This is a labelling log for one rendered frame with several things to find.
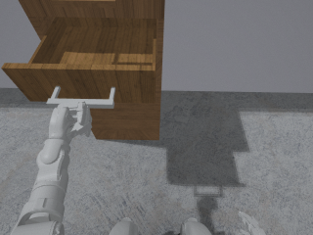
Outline left robot thigh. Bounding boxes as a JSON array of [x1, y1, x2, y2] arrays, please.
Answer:
[[109, 220, 139, 235]]

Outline robot thigh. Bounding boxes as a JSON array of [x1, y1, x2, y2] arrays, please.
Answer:
[[109, 220, 139, 235], [180, 221, 212, 235]]

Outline right robot hand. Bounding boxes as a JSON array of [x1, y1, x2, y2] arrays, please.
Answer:
[[238, 211, 267, 235]]

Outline left robot forearm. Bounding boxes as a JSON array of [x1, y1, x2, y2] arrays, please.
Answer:
[[10, 138, 71, 235]]

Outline left robot upper arm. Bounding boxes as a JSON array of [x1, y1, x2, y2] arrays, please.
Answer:
[[12, 220, 65, 235]]

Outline right robot thigh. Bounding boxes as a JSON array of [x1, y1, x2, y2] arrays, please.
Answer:
[[180, 221, 212, 235]]

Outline drawer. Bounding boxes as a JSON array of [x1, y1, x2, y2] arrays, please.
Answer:
[[1, 17, 157, 104]]

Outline cabinet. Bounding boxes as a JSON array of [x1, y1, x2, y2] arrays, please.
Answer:
[[19, 0, 165, 141]]

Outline left robot hand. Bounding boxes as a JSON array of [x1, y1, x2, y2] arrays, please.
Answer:
[[48, 100, 92, 144]]

